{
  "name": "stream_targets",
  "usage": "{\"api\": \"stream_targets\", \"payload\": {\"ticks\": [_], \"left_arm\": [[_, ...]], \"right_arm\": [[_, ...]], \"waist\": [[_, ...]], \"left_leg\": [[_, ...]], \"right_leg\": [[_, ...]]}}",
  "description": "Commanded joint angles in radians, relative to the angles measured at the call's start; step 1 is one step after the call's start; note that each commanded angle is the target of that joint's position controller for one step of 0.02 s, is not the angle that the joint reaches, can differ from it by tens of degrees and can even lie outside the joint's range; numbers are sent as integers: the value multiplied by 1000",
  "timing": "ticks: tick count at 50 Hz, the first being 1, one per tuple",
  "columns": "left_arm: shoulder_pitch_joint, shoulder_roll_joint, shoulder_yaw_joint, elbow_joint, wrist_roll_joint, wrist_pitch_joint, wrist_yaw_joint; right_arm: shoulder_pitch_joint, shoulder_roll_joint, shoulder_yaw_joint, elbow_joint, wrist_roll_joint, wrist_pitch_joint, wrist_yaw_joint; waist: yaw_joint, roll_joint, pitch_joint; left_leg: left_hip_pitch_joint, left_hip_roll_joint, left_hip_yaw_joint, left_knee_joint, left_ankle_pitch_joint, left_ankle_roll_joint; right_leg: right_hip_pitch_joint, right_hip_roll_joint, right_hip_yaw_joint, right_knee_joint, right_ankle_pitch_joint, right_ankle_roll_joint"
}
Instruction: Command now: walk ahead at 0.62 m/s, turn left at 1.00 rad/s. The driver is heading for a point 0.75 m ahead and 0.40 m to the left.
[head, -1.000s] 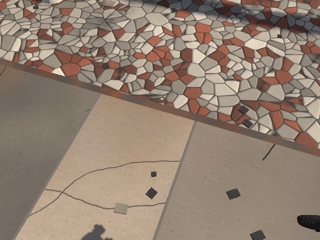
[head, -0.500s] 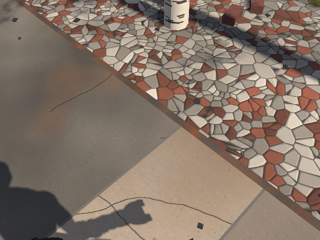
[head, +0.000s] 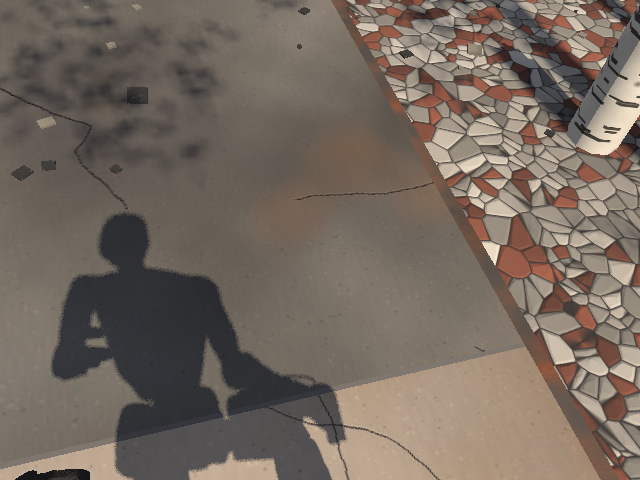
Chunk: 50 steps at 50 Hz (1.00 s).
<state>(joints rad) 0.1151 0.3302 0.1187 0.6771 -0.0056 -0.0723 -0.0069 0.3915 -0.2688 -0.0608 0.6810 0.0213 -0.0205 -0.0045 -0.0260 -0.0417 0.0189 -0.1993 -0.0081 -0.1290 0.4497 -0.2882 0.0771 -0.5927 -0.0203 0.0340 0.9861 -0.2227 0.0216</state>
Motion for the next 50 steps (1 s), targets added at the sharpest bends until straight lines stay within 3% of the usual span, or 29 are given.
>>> {"api": "stream_targets", "payload": {"ticks": [1,2,4,8,10,12,13,14,15,16,17,18,19,22,29,31,33,34,35,36,37,38,40,41,42,44,45,47,50], "left_arm": [[-40,23,-18,-37,97,38,-39],[-46,28,-14,-43,87,69,-46],[-126,45,-18,-76,51,87,-45],[-255,55,-28,-124,31,65,-42],[-209,68,-27,-125,19,55,-34],[-6,105,-13,-83,13,40,-10],[218,169,10,-28,26,25,9],[429,297,35,7,60,19,32],[355,330,36,-5,65,20,27],[207,205,8,-43,63,26,23],[166,125,-14,-53,57,28,22],[165,83,-27,-35,54,28,22],[198,60,-37,-6,52,23,24],[305,19,-51,67,35,-7,9],[373,33,-61,156,40,-34,17],[384,90,-53,162,36,-30,32],[359,167,-37,158,32,-10,52],[302,189,-32,140,34,3,55],[234,187,-32,112,39,13,46],[195,135,-35,107,41,16,24],[280,54,-61,-7,43,-3,15],[209,107,-60,-59,28,-25,16],[173,100,-72,-51,37,-35,16],[178,86,-78,-30,58,-18,16],[230,69,-85,-9,76,4,10],[190,42,-95,-27,83,27,-6],[114,25,-104,-56,80,26,-13],[9,-14,-123,-92,60,10,-25],[-42,-33,-128,-90,39,-4,-29]], "right_arm": [[-35,-246,-62,-32,-61,-14,7],[-17,-226,-60,-30,-56,-10,23],[20,-198,-51,-19,-41,-7,36],[44,-235,-64,-11,-42,-13,23],[-15,-244,-66,-24,-41,-24,17],[-102,-246,-65,-39,-45,-35,19],[-130,-218,-55,-39,-50,-48,25],[-139,-107,-25,-77,-37,-60,27],[-119,-68,-8,-119,-6,-60,16],[-111,-111,-6,-68,-28,-42,12],[-139,-141,-14,-47,-49,-31,27],[-164,-145,-16,-36,-58,-22,48],[-194,-133,-14,-40,-69,-14,67],[-266,-86,7,-59,-62,11,96],[-544,-49,52,-155,-58,15,125],[-521,-55,54,-139,-55,15,120],[-326,-119,30,-75,-53,19,100],[-127,-165,7,-14,-51,19,85],[110,-218,-26,64,-47,12,61],[83,-257,-66,79,-5,23,31],[-55,-359,-71,21,-46,35,28],[25,-345,-77,5,-57,42,19],[-29,-232,-52,57,-53,11,0],[-76,-210,-40,56,-59,-12,-10],[-105,-181,-24,56,-53,-31,-17],[-96,-152,-7,82,-39,-63,-10],[-80,-157,-9,95,-38,-75,-6],[-57,-151,-7,121,-35,-86,4],[65,-158,-10,187,-6,-94,14]], "waist": [[3,255,-13],[-5,236,6],[-36,224,47],[-83,213,77],[-42,216,69],[81,202,20],[199,103,-82],[268,-235,-246],[169,-459,-231],[99,-231,-104],[85,-87,-55],[73,-30,-14],[74,-51,15],[82,-85,55],[60,-16,175],[21,-37,120],[-101,-86,-5],[-197,-105,-88],[-289,-80,-178],[-244,126,-158],[-51,237,-213],[-124,96,-326],[-17,-60,-14],[32,-87,40],[78,-86,54],[96,-42,91],[75,-20,114],[41,3,151],[-35,36,74]], "left_leg": [[39,89,-240,-283,-233,120],[-3,77,-243,-282,-236,125],[-37,88,-294,-297,-241,142],[20,111,-378,-263,-227,162],[-11,128,-425,-245,-211,151],[-143,112,-428,-133,-51,122],[-259,23,-345,131,83,88],[-409,-121,-150,542,-70,53],[-621,-169,-78,772,-271,38],[-644,-59,-50,875,-130,41],[-616,-13,-14,861,-45,35],[-586,33,-1,821,9,24],[-590,59,9,807,39,17],[-663,74,45,854,113,21],[-579,21,279,492,201,59],[-375,-62,367,379,191,99],[-148,-117,352,347,135,131],[52,-127,307,339,95,161],[348,-108,206,237,96,207],[519,-47,71,137,53,225],[668,180,-403,118,150,357],[708,252,-631,-67,-68,451],[332,224,-526,-217,-49,350],[193,173,-434,-207,55,318],[85,131,-354,-216,101,301],[-86,77,-267,-252,154,283],[-129,48,-219,-284,196,270],[-181,-15,-93,-270,592,209],[-38,-5,-54,-239,868,128]], "right_leg": [[-94,-3,-43,-61,110,44],[-69,2,-56,-64,100,61],[-69,0,-56,-117,97,91],[-28,4,-22,-323,62,91],[114,-2,3,-395,24,63],[439,11,-9,-449,-32,31],[726,-26,32,-458,-84,8],[957,-260,298,-599,-538,-3],[922,-412,797,-832,-772,-24],[770,-417,736,-810,-739,-49],[686,-381,567,-767,-597,-63],[624,-325,389,-761,-427,-64],[606,-278,265,-768,-308,-61],[626,-243,61,-772,-3,-28],[575,-180,-287,-850,620,9],[590,-187,-336,-768,1138,13],[630,-235,-324,-514,1433,13],[571,-260,-295,-285,1463,-3],[401,-252,-272,38,1239,-23],[147,-44,-267,426,161,-17],[-191,21,-163,703,-279,17],[-286,18,20,726,-226,19],[-246,-87,30,472,-151,3],[-170,-111,25,416,-167,10],[-101,-134,25,357,-168,21],[-32,-167,0,192,-179,42],[-26,-169,-30,93,-104,43],[69,-139,-91,-137,127,21],[208,-31,-147,-344,437,-45]]}}
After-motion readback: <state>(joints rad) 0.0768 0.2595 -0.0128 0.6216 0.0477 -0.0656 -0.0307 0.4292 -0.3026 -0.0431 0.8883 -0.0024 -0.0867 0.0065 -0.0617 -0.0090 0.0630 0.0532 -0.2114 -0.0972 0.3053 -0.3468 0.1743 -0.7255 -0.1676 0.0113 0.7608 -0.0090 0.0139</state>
